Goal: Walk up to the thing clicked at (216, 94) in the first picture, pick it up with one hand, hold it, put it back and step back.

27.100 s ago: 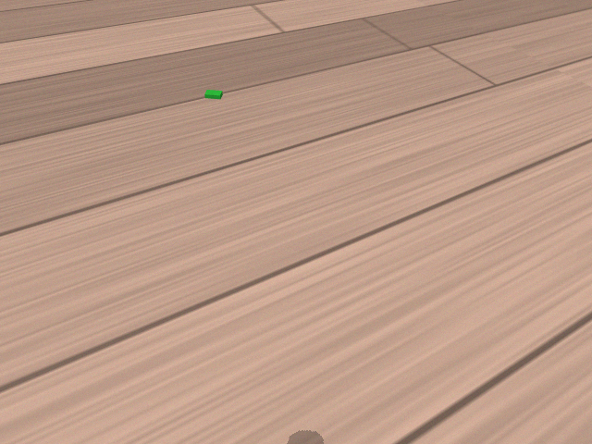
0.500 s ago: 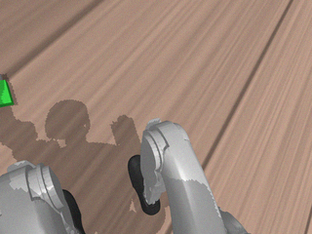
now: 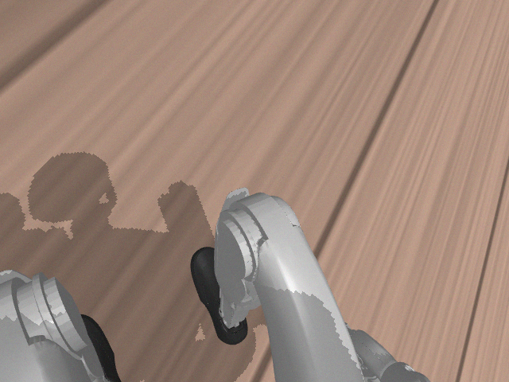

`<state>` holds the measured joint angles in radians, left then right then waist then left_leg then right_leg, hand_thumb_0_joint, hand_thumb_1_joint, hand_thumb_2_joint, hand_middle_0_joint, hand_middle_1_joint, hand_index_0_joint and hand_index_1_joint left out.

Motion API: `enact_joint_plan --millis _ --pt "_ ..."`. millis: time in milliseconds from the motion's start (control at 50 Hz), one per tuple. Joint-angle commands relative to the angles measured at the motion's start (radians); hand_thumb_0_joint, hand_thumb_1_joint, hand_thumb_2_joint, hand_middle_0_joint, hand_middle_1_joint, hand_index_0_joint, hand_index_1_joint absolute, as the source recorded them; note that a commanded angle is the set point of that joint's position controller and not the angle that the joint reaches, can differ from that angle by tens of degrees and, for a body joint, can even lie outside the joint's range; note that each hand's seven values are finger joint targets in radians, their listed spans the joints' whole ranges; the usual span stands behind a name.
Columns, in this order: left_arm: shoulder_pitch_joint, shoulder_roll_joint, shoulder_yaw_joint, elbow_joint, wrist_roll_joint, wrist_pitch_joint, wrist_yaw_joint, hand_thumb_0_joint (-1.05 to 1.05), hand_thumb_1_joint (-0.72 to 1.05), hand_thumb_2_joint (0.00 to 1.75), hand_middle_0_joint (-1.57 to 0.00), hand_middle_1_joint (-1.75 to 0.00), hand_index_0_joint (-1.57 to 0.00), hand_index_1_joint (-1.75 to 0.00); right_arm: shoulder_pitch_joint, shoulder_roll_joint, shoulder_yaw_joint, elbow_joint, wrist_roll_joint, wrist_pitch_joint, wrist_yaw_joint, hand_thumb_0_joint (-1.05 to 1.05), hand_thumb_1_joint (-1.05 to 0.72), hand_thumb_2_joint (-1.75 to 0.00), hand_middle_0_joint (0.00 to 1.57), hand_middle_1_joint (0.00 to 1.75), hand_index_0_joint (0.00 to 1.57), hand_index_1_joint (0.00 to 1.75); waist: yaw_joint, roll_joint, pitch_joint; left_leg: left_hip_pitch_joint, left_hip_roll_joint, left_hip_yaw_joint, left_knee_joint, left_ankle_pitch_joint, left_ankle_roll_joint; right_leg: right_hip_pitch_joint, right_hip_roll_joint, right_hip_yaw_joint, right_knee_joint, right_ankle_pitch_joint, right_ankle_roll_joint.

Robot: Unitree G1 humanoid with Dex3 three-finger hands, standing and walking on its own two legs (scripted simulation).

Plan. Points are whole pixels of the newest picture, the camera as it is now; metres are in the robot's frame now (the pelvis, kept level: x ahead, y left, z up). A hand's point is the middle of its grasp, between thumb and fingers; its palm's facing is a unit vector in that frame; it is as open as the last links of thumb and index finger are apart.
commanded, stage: rest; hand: left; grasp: from above
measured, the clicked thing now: out of the picture +0.47 +0.28 -0.28
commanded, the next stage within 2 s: open in 0.22 s
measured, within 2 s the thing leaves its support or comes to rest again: neither
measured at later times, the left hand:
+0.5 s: hand out of the picture +0.47 +0.28 -0.25, palm faces -0.47 -0.12 -0.87, open 9.1 cm
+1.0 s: hand out of the picture +0.47 +0.28 -0.24, palm faces -0.47 -0.12 -0.87, open 12.8 cm
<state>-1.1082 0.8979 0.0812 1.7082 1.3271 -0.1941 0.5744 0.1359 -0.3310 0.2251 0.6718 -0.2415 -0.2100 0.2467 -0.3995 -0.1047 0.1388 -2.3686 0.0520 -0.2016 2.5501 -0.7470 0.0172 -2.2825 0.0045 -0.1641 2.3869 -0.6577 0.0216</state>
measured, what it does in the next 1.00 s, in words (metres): stands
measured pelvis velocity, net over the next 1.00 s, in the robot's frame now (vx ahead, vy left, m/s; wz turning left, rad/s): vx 0.00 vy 0.00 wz -0.03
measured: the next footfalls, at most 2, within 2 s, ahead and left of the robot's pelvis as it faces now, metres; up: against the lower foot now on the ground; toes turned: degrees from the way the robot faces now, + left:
none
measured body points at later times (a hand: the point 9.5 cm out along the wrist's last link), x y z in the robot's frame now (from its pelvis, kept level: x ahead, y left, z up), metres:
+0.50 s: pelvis -0.01 +0.00 +0.00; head +0.28 +0.11 +0.33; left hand +0.49 +0.28 -0.20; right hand +0.03 -0.25 -0.05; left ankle +0.06 +0.12 -0.27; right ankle +0.11 -0.11 -0.27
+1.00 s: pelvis +0.00 +0.00 +0.00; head +0.28 +0.12 +0.33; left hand +0.49 +0.29 -0.19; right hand +0.03 -0.25 -0.05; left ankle +0.06 +0.12 -0.27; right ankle +0.11 -0.11 -0.27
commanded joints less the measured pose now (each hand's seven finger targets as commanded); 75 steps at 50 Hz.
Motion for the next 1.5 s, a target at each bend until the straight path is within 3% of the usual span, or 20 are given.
enact_joint_plan --millis 0,100,120,240,300,420,440,480,620,720,800,880,1000,1020,1060,1340,1400,1440,1460,1480 --pt "-0.331 0.223 0.008 -0.125 -0.027 -0.005 0.056 0.00 0.71 0.39 -1.04 -0.39 -1.09 -0.35 0.205 -0.316 -0.075 0.006 0.005 -0.008 0.001 0.00 -0.90 -0.90 0.20 0.30 0.20 0.30 -0.052 0.508 -0.700 0.501 -0.008 0.079 -0.238 0.297 -0.001 0.425 0.063 -0.078 -0.197 0.320 -0.039" --pt "-0.324 0.221 0.009 -0.093 -0.017 -0.003 0.063 0.00 0.73 0.37 -1.03 -0.41 -1.09 -0.35 0.195 -0.325 -0.065 -0.002 0.001 -0.016 0.009 0.00 -0.90 -0.90 0.20 0.30 0.20 0.30 -0.066 0.517 -0.659 0.492 -0.004 0.068 -0.253 0.279 -0.006 0.411 0.066 -0.085 -0.192 0.303 -0.041" --pt "-0.319 0.263 0.047 -0.087 -0.016 -0.003 0.068 0.00 0.73 0.36 -1.03 -0.40 -1.09 -0.34 0.211 -0.335 -0.066 0.010 -0.006 -0.018 0.008 0.00 -0.90 -0.90 0.20 0.30 0.20 0.30 -0.071 0.513 -0.659 0.498 -0.006 0.066 -0.249 0.280 -0.005 0.407 0.062 -0.093 -0.194 0.304 -0.038" --pt "-0.309 0.239 0.016 -0.048 -0.003 -0.004 0.069 0.00 0.70 0.35 -1.00 -0.40 -1.06 -0.34 0.190 -0.337 -0.056 -0.006 -0.003 -0.019 0.008 0.00 -0.90 -0.90 0.20 0.30 0.20 0.30 -0.076 0.503 -0.624 0.473 -0.003 0.056 -0.256 0.257 -0.007 0.388 0.066 -0.094 -0.191 0.285 -0.040" --pt "-0.328 0.293 0.049 -0.066 0.001 -0.010 0.071 0.00 0.69 0.35 -1.00 -0.40 -1.05 -0.34 0.201 -0.342 -0.048 -0.007 -0.005 -0.021 0.007 0.00 -0.90 -0.90 0.20 0.30 0.20 0.30 -0.073 0.516 -0.624 0.480 -0.002 0.047 -0.268 0.239 -0.008 0.390 0.063 -0.098 -0.200 0.265 -0.040" --pt "-0.312 0.253 0.004 -0.045 -0.003 -0.007 0.068 0.00 0.21 0.42 -0.63 -0.51 -0.68 -0.46 0.190 -0.344 -0.042 -0.021 -0.010 -0.028 0.014 0.00 -0.89 -0.90 0.20 0.30 0.20 0.30 -0.087 0.493 -0.612 0.458 -0.001 0.059 -0.244 0.249 0.001 0.417 0.071 -0.093 -0.207 0.288 -0.033" --pt "-0.334 0.312 0.041 -0.086 -0.009 -0.012 0.077 0.00 0.15 0.43 -0.59 -0.51 -0.64 -0.47 0.208 -0.347 -0.039 -0.006 -0.008 -0.023 0.011 0.00 -0.89 -0.90 0.20 0.30 0.20 0.30 -0.077 0.497 -0.651 0.464 0.000 0.060 -0.247 0.271 0.000 0.447 0.075 -0.095 -0.219 0.304 -0.032" --pt "-0.322 0.259 0.009 -0.038 -0.008 -0.009 0.072 0.00 0.06 0.48 -0.53 -0.56 -0.56 -0.52 0.187 -0.341 -0.039 -0.013 -0.007 -0.029 0.010 0.00 -0.89 -0.90 0.20 0.30 0.20 0.30 -0.084 0.504 -0.611 0.461 0.000 0.051 -0.254 0.235 -0.004 0.400 0.068 -0.098 -0.204 0.272 -0.037" --pt "-0.333 0.233 -0.031 -0.078 -0.020 -0.004 0.059 0.00 -0.12 0.64 -0.39 -0.70 -0.42 -0.68 0.190 -0.341 -0.035 -0.017 -0.001 -0.031 0.012 0.00 -0.89 -0.90 0.20 0.30 0.20 0.30 -0.075 0.534 -0.639 0.486 0.003 0.045 -0.268 0.249 -0.010 0.405 0.076 -0.098 -0.206 0.283 -0.041" --pt "-0.302 0.262 0.000 -0.049 -0.024 0.010 0.051 0.00 -0.22 0.72 -0.30 -0.79 -0.32 -0.76 0.204 -0.347 -0.036 -0.017 -0.002 -0.031 0.013 0.00 -0.89 -0.90 0.20 0.30 0.20 0.30 -0.076 0.514 -0.622 0.481 0.000 0.050 -0.262 0.269 -0.007 0.417 0.071 -0.101 -0.211 0.299 -0.037" --pt "-0.343 0.214 -0.043 -0.102 -0.033 0.008 0.035 0.00 -0.29 0.78 -0.23 -0.85 -0.26 -0.83 0.199 -0.335 -0.031 -0.015 0.004 -0.032 0.016 0.00 -0.89 -0.90 0.20 0.30 0.20 0.30 -0.077 0.573 -0.643 0.531 0.004 0.038 -0.276 0.294 -0.018 0.390 0.071 -0.105 -0.195 0.309 -0.044" --pt "-0.309 0.259 -0.004 -0.070 -0.033 0.006 0.034 0.00 -0.35 0.83 -0.18 -0.90 -0.20 -0.88 0.196 -0.346 -0.039 -0.023 0.007 -0.024 0.010 0.00 -0.89 -0.90 0.20 0.30 0.20 0.30 -0.068 0.528 -0.624 0.486 0.001 0.041 -0.280 0.245 -0.012 0.389 0.068 -0.102 -0.209 0.268 -0.042" --pt "-0.337 0.221 -0.048 -0.099 -0.035 -0.011 0.026 0.00 -0.42 0.89 -0.08 -1.01 -0.12 -0.97 0.198 -0.331 -0.029 -0.028 0.008 -0.019 0.009 0.00 -0.89 -0.90 0.20 0.30 0.20 0.30 -0.078 0.508 -0.635 0.469 0.001 0.050 -0.270 0.255 -0.006 0.423 0.076 -0.094 -0.217 0.284 -0.041" --pt "-0.319 0.260 -0.015 -0.077 -0.035 -0.010 0.033 0.00 -0.43 0.90 -0.08 -1.02 -0.11 -0.99 0.203 -0.340 -0.032 -0.021 0.007 -0.019 0.005 0.00 -0.89 -0.90 0.20 0.30 0.20 0.30 -0.071 0.501 -0.641 0.481 0.000 0.045 -0.265 0.256 -0.006 0.416 0.073 -0.101 -0.220 0.285 -0.038" --pt "-0.304 0.232 -0.026 -0.047 -0.032 -0.010 0.026 0.00 -0.45 0.92 -0.07 -1.01 -0.09 -0.99 0.208 -0.333 -0.023 -0.022 -0.001 -0.023 0.009 0.00 -0.89 -0.90 0.20 0.30 0.20 0.30 -0.090 0.491 -0.598 0.466 -0.001 0.050 -0.256 0.249 -0.005 0.402 0.070 -0.105 -0.216 0.279 -0.035" --pt "-0.321 0.251 -0.030 -0.105 -0.033 -0.006 0.042 0.00 -0.51 0.97 -0.06 -1.02 -0.08 -1.00 0.212 -0.338 -0.024 -0.028 0.000 -0.026 0.004 0.00 -0.90 -0.90 0.20 0.30 0.20 0.30 -0.072 0.539 -0.662 0.512 0.002 0.049 -0.264 0.289 -0.012 0.432 0.073 -0.099 -0.212 0.311 -0.039" --pt "-0.308 0.273 0.002 -0.078 -0.038 0.013 0.054 0.00 -0.50 0.96 -0.05 -1.02 -0.08 -0.99 0.213 -0.346 -0.029 -0.029 -0.003 -0.029 0.013 0.00 -0.89 -0.90 0.20 0.30 0.20 0.30 -0.077 0.504 -0.627 0.492 0.005 0.044 -0.264 0.278 -0.010 0.416 0.074 -0.103 -0.214 0.304 -0.035" --pt "-0.360 0.318 0.053 -0.205 -0.036 0.023 0.071 0.00 -0.51 0.96 -0.06 -1.01 -0.08 -0.98 0.225 -0.348 -0.044 -0.028 -0.002 -0.032 0.018 0.00 -0.90 -0.90 0.20 0.30 0.20 0.30 -0.037 0.640 -0.732 0.605 0.007 0.036 -0.293 0.337 -0.030 0.412 0.063 -0.103 -0.194 0.338 -0.046" --pt "-0.351 0.234 -0.006 -0.191 -0.039 0.036 0.068 0.00 -0.51 0.97 -0.06 -1.01 -0.08 -0.99 0.212 -0.324 -0.042 -0.023 -0.002 -0.035 0.027 0.00 -0.90 -0.90 0.20 0.30 0.20 0.30 -0.041 0.659 -0.720 0.603 0.009 0.039 -0.291 0.331 -0.032 0.383 0.068 -0.101 -0.182 0.337 -0.050" --pt "-0.319 0.235 0.005 -0.141 -0.047 0.053 0.073 0.00 -0.53 0.98 -0.06 -1.01 -0.08 -0.99 0.199 -0.328 -0.049 -0.034 -0.001 -0.034 0.032 0.00 -0.90 -0.90 0.20 0.30 0.20 0.30 -0.051 0.604 -0.691 0.558 0.008 0.047 -0.293 0.288 -0.024 0.398 0.074 -0.100 -0.203 0.314 -0.047"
